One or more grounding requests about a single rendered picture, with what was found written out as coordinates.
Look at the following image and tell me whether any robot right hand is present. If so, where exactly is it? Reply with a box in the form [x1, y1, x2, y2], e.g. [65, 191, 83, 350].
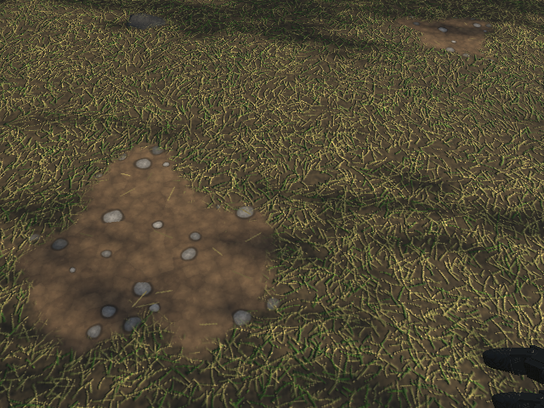
[483, 345, 544, 408]

